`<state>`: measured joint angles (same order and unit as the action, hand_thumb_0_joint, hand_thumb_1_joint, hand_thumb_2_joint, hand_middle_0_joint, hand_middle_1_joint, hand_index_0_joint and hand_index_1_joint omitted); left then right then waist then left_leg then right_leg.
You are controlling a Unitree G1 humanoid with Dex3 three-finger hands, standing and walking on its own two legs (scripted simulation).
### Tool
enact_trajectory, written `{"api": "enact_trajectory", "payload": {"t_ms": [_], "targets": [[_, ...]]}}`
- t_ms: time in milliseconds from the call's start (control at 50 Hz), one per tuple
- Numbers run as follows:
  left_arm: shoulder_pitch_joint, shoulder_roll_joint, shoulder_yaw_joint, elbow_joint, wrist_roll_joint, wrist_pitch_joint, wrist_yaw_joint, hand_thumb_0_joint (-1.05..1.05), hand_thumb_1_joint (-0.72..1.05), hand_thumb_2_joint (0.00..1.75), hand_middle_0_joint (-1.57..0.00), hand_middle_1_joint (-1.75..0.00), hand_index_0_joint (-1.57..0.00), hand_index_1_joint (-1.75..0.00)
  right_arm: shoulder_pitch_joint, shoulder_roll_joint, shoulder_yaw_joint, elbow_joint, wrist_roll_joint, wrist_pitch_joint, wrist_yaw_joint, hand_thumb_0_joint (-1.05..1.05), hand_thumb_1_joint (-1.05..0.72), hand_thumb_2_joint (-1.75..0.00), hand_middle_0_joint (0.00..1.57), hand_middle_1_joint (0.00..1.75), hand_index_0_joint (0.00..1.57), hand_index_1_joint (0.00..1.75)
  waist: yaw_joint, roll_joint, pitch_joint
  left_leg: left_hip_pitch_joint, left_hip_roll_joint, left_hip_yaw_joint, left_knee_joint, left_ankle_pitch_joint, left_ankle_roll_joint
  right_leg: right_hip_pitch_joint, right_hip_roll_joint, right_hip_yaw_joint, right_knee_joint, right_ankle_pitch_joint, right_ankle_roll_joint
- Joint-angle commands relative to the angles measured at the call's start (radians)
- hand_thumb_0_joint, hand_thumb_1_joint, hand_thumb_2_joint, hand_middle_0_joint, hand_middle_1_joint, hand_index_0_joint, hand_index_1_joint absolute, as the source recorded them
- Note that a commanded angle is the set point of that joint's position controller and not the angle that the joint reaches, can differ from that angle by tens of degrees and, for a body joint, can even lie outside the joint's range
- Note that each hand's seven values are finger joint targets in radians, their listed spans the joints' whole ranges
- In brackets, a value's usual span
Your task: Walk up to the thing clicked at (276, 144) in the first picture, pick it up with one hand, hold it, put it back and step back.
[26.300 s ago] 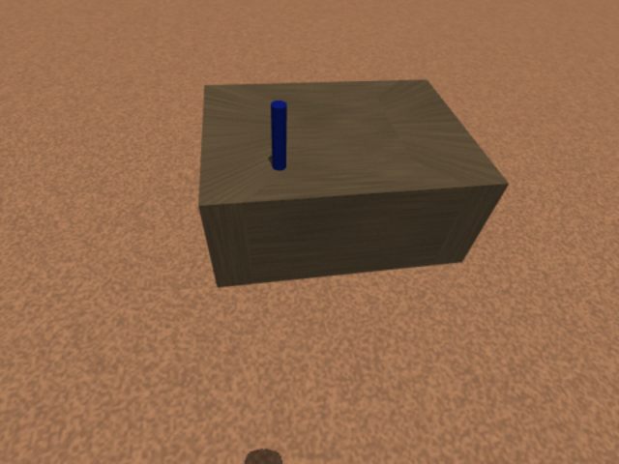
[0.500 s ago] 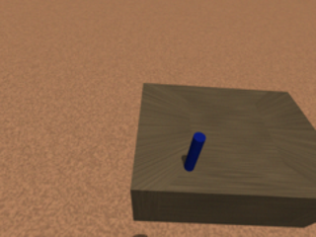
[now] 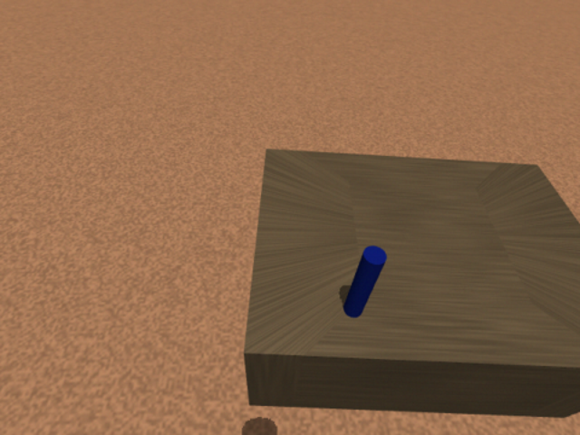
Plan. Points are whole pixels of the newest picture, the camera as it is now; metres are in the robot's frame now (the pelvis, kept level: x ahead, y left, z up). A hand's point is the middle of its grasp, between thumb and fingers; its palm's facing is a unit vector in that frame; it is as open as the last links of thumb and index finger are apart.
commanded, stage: stand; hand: right
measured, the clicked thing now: (362, 284) +0.48 -0.19 -0.21
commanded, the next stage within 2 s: step back in 1.04 s
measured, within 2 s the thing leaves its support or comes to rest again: neither
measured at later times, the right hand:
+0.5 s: hand out of the picture +0.08 -0.25 -0.16, palm faces -0.04 +0.93 -0.35, open 7.4 cm
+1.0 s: hand out of the picture +0.05 -0.26 -0.16, palm faces -0.04 +0.94 -0.34, open 7.4 cm
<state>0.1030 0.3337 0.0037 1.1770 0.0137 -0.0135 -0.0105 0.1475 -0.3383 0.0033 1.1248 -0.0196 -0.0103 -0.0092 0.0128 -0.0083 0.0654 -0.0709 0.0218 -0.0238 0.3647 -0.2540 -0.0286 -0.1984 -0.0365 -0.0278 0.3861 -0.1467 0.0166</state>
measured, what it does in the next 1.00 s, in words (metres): stands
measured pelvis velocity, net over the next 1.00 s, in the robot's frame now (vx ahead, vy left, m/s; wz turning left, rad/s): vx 0.00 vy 0.00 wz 0.00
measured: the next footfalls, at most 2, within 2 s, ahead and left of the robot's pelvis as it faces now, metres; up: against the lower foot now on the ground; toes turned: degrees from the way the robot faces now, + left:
right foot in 1.70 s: -0.09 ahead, -0.05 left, +0.00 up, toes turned +0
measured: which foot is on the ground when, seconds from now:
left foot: down 0.00-1.00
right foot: down 0.00-1.00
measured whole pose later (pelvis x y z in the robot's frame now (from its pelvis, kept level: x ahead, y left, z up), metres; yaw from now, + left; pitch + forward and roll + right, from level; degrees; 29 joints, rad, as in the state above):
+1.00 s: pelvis +0.00 +0.00 +0.00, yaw +0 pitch -3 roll +0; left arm 0.11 0.35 0.01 1.16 0.01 -0.01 -0.01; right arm 0.15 -0.35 -0.01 1.13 -0.02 0.00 0.00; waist 0.01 0.00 0.07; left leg -0.05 0.03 -0.03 0.33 -0.23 -0.04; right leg -0.18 -0.03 -0.03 0.35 -0.13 0.01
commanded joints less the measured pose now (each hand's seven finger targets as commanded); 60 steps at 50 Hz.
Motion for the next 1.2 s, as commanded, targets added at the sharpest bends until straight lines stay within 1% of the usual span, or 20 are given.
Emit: {"api": "enact_trajectory", "payload": {"t_ms": [0,40,220,260,340,420,580,780,840,960,1000,1020,1040,1060,1080,1100,1120,1140,1160,1180], "targets": [[-0.032,0.206,0.033,-0.053,-0.006,-0.015,0.02,0.0,0.9,0.9,-0.2,-0.3,-0.2,-0.3,-0.006,-0.21,-0.04,-0.043,0.005,-0.014,-0.012,0.0,-0.9,-0.9,0.2,0.3,0.2,0.3,-0.007,0.009,-0.077,-0.076,0.1,-0.061,-0.079,0.179,0.043,0.121,-0.092,0.086,-0.042,0.127,-0.031],[-0.035,0.201,0.033,-0.055,-0.007,-0.015,0.019,0.0,0.9,0.9,-0.2,-0.3,-0.2,-0.3,-0.007,-0.214,-0.04,-0.041,0.004,-0.015,-0.013,0.0,-0.9,-0.9,0.2,0.3,0.2,0.3,-0.008,0.013,-0.091,-0.069,0.104,-0.057,-0.074,0.208,0.044,0.138,-0.098,0.088,-0.042,0.179,-0.034],[-0.044,0.206,0.037,-0.061,-0.008,-0.015,0.02,0.0,0.9,0.9,-0.2,-0.3,-0.2,-0.3,-0.02,-0.216,-0.04,-0.04,0.007,-0.018,-0.015,0.0,-0.9,-0.9,0.2,0.3,0.2,0.3,-0.007,0.016,-0.112,-0.035,0.11,-0.053,-0.076,0.3,0.037,0.165,-0.104,0.081,-0.036,0.264,-0.033],[-0.047,0.204,0.037,-0.063,-0.006,-0.015,0.021,0.0,0.9,0.9,-0.2,-0.3,-0.2,-0.3,-0.025,-0.215,-0.042,-0.042,0.007,-0.018,-0.015,0.0,-0.9,-0.9,0.2,0.3,0.2,0.3,-0.009,0.007,-0.11,-0.037,0.109,-0.053,-0.083,0.3,0.034,0.164,-0.101,0.072,-0.035,0.252,-0.03],[-0.048,0.203,0.036,-0.061,-0.006,-0.013,0.02,0.0,0.9,0.9,-0.2,-0.3,-0.2,-0.3,-0.035,-0.222,-0.045,-0.04,0.005,-0.014,-0.012,0.0,-0.9,-0.9,0.2,0.3,0.2,0.3,-0.006,0.008,-0.081,-0.044,0.108,-0.056,-0.091,0.224,0.035,0.142,-0.097,0.076,-0.06,0.171,-0.029],[-0.056,0.212,0.041,-0.068,-0.006,-0.016,0.02,0.0,0.9,0.9,-0.2,-0.3,-0.2,-0.3,-0.038,-0.224,-0.045,-0.045,0.006,-0.016,-0.011,0.0,-0.9,-0.9,0.2,0.3,0.2,0.3,-0.008,0.013,-0.096,-0.056,0.106,-0.054,-0.096,0.224,0.036,0.167,-0.104,0.083,-0.053,0.201,-0.033],[-0.053,0.217,0.041,-0.068,-0.006,-0.015,0.018,0.0,0.9,0.9,-0.2,-0.3,-0.2,-0.3,-0.033,-0.213,-0.043,-0.044,0.006,-0.013,-0.007,0.0,-0.9,-0.9,0.2,0.3,0.2,0.3,-0.007,0.007,-0.064,-0.073,0.099,-0.058,-0.117,0.137,0.038,0.142,-0.095,0.079,-0.076,0.102,-0.03],[-0.041,0.221,0.04,-0.071,-0.006,-0.018,0.016,0.0,0.9,0.9,-0.2,-0.3,-0.2,-0.3,-0.022,-0.215,-0.047,-0.046,0.006,-0.01,-0.001,0.0,-0.9,-0.9,0.2,0.3,0.2,0.3,-0.007,0.004,-0.053,-0.082,0.098,-0.062,-0.115,0.089,0.042,0.124,-0.093,0.089,-0.091,0.039,-0.034],[-0.029,0.22,0.038,-0.072,-0.004,-0.02,0.015,0.0,0.9,0.9,-0.2,-0.3,-0.2,-0.3,-0.025,-0.215,-0.047,-0.05,0.006,-0.01,0.0,0.0,-0.9,-0.9,0.2,0.3,0.2,0.3,-0.009,0.006,-0.058,-0.074,0.095,-0.058,-0.105,0.092,0.043,0.116,-0.094,0.092,-0.094,0.059,-0.033],[-0.036,0.231,0.043,-0.077,-0.007,-0.018,0.015,0.0,0.9,0.9,-0.2,-0.3,-0.2,-0.3,-0.006,-0.207,-0.045,-0.049,0.004,-0.007,0.001,0.0,-0.9,-0.9,0.2,0.3,0.2,0.3,-0.009,-0.001,-0.041,-0.098,0.093,-0.058,-0.11,0.047,0.044,0.107,-0.096,0.103,-0.101,-0.011,-0.036],[-0.03,0.226,0.042,-0.076,-0.005,-0.018,0.013,0.0,0.9,0.9,-0.2,-0.3,-0.2,-0.3,-0.018,-0.216,-0.047,-0.053,0.004,-0.01,0.0,0.0,-0.9,-0.9,0.2,0.3,0.2,0.3,-0.008,0.02,-0.057,-0.088,0.098,-0.063,-0.111,0.063,0.044,0.112,-0.097,0.1,-0.089,0.014,-0.04],[-0.04,0.288,0.092,-0.113,-0.017,-0.007,0.017,0.0,0.9,0.9,-0.2,-0.3,-0.2,-0.3,-0.062,-0.278,-0.074,-0.073,0.012,0.006,0.005,0.0,-0.9,-0.9,0.2,0.3,0.2,0.3,0.003,0.022,0.042,-0.15,0.073,-0.063,0.013,0.247,0.069,0.034,-0.089,0.114,-0.015,0.244,-0.042],[-0.032,0.29,0.097,-0.126,-0.018,-0.002,0.021,0.0,0.9,0.9,-0.2,-0.3,-0.2,-0.3,-0.041,-0.262,-0.075,-0.091,0.02,0.012,0.003,0.0,-0.9,-0.9,0.2,0.3,0.2,0.3,-0.011,0.002,-0.005,-0.153,0.063,-0.042,0.064,0.287,0.073,0.062,-0.099,0.109,0.005,0.321,-0.062],[-0.02,0.289,0.101,-0.133,-0.021,0.001,0.023,0.0,0.9,0.9,-0.2,-0.3,-0.2,-0.3,-0.031,-0.244,-0.073,-0.097,0.027,0.016,0.004,0.0,-0.9,-0.9,0.2,0.3,0.2,0.3,-0.004,-0.024,-0.035,-0.135,0.037,-0.017,0.13,0.272,0.066,0.07,-0.123,0.125,-0.001,0.361,-0.09],[-0.013,0.301,0.108,-0.147,-0.02,0.001,0.025,0.0,0.9,0.9,-0.2,-0.3,-0.2,-0.3,-0.019,-0.23,-0.073,-0.107,0.03,0.021,0.003,0.0,-0.9,-0.9,0.2,0.3,0.2,0.3,-0.007,-0.065,-0.069,-0.128,0.003,0.008,0.22,0.231,0.059,0.06,-0.168,0.169,-0.023,0.39,-0.133],[-0.026,0.319,0.113,-0.171,-0.015,0.004,0.027,0.0,0.9,0.9,-0.2,-0.3,-0.2,-0.3,0.005,-0.227,-0.077,-0.115,0.029,0.029,0.003,0.0,-0.9,-0.9,0.2,0.3,0.2,0.3,-0.014,-0.118,-0.106,-0.152,-0.037,0.033,0.331,0.102,0.053,0.066,-0.236,0.239,-0.05,0.39,-0.188],[-0.071,0.321,0.116,-0.204,-0.007,0.007,0.029,0.0,0.9,0.9,-0.2,-0.3,-0.2,-0.3,0.026,-0.226,-0.085,-0.122,0.024,0.042,0.006,0.0,-0.9,-0.9,0.2,0.3,0.2,0.3,-0.022,-0.168,-0.125,-0.165,-0.067,0.033,0.467,-0.188,0.058,0.019,-0.309,0.291,-0.071,0.351,-0.244],[-0.092,0.322,0.12,-0.23,0.008,0.008,0.031,0.0,0.9,0.9,-0.2,-0.3,-0.2,-0.3,0.042,-0.232,-0.093,-0.131,0.019,0.052,0.009,0.0,-0.9,-0.9,0.2,0.3,0.2,0.3,-0.025,-0.175,-0.141,-0.174,-0.058,-0.006,0.58,-0.293,0.067,-0.019,-0.336,0.306,-0.062,0.307,-0.277],[-0.119,0.321,0.122,-0.249,0.015,0.012,0.032,0.0,0.9,0.9,-0.2,-0.3,-0.2,-0.3,0.08,-0.231,-0.096,-0.135,0.019,0.058,0.013,0.0,-0.9,-0.9,0.2,0.3,0.2,0.3,-0.041,-0.176,-0.149,-0.154,-0.033,-0.038,0.596,-0.297,0.075,-0.074,-0.33,0.278,-0.038,0.269,-0.274],[-0.154,0.312,0.119,-0.273,0.016,0.017,0.034,0.0,0.9,0.9,-0.2,-0.3,-0.2,-0.3,0.102,-0.236,-0.102,-0.144,0.021,0.06,0.018,0.0,-0.9,-0.9,0.2,0.3,0.2,0.3,-0.061,-0.183,-0.155,-0.125,-0.02,-0.054,0.607,-0.289,0.087,-0.133,-0.309,0.237,-0.014,0.247,-0.255]]}}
